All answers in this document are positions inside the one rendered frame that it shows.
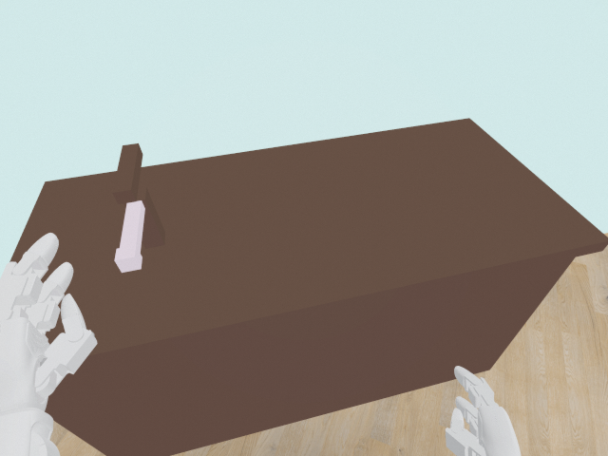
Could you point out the counter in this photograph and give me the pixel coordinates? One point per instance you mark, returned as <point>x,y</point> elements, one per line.
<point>285,283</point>

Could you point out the left robot hand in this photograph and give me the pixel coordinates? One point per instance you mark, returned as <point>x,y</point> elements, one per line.
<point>28,309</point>

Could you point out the tap lever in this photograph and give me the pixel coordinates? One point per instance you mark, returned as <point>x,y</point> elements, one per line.
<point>128,257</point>

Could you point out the robot left forearm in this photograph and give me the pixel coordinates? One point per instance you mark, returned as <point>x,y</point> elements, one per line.
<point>26,432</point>

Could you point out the right robot hand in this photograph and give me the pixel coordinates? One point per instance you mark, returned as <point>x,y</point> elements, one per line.
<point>491,432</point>

